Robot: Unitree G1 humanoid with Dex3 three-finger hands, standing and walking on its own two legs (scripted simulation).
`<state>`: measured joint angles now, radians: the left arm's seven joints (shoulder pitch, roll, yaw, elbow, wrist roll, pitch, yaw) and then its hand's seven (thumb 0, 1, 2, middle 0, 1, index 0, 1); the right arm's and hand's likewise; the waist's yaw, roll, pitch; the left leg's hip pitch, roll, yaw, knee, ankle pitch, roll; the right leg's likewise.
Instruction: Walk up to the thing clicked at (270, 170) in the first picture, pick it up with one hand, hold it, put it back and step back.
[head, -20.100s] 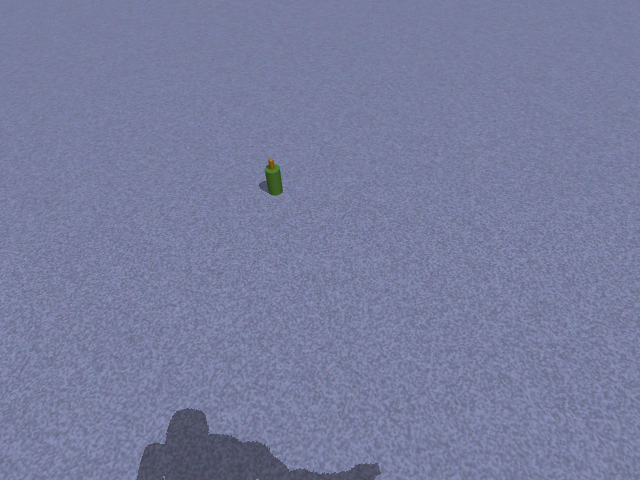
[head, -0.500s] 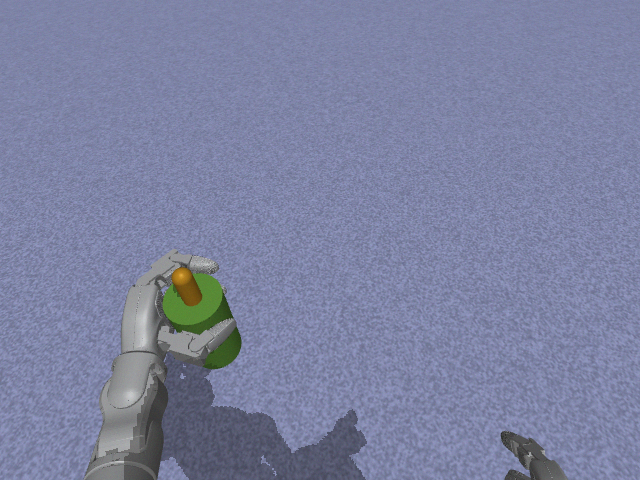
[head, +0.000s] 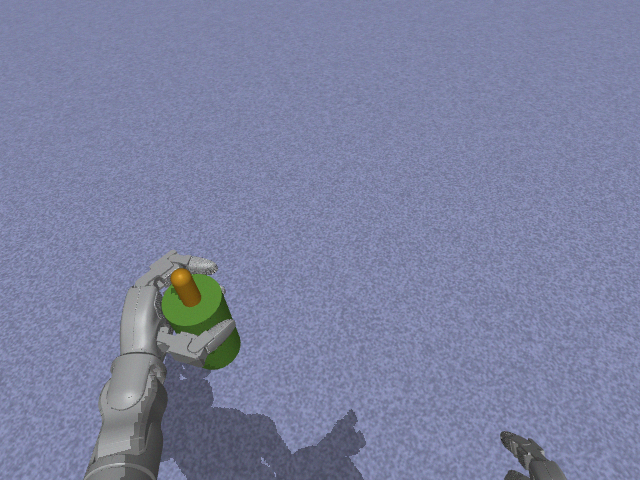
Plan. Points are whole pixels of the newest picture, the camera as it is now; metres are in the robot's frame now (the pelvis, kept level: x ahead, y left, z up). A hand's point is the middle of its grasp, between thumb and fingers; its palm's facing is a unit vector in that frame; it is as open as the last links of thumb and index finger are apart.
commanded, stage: crouch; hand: left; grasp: from the side
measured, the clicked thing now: (200, 314) +0.33 +0.17 +0.03
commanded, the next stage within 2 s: none
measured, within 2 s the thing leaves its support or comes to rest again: neither
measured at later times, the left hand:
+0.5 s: hand (213, 337) +0.33 +0.17 -0.04, palm faces +0.06 -1.00 -0.01, open 9.6 cm
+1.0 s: hand (236, 376) +0.37 +0.19 -0.29, palm faces +0.06 -1.00 -0.04, open 9.6 cm
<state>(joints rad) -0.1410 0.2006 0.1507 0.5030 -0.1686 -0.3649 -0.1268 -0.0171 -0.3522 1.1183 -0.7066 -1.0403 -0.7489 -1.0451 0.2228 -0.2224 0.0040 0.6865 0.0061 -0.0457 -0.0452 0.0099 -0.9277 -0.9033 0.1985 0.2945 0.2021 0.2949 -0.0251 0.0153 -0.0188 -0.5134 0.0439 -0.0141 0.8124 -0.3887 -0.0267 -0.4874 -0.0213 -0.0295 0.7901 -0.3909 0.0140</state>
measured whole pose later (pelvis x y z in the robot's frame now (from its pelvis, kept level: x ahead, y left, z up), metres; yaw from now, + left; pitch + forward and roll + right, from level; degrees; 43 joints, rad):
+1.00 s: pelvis -0.06 +0.01 -0.25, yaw -2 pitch +34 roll -3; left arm -0.56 0.32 0.35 1.05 -0.12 -0.77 -0.19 -0.02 -0.33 1.09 -0.70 -1.04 -0.74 -1.04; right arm 0.10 -0.24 0.01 0.73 -0.10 -0.05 0.06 0.01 -0.92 -0.91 0.20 0.29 0.20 0.29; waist -0.10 0.00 -0.19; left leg -1.81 0.04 -0.07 1.90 -0.68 -0.03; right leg -1.77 -0.02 -0.03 1.86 -0.68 0.02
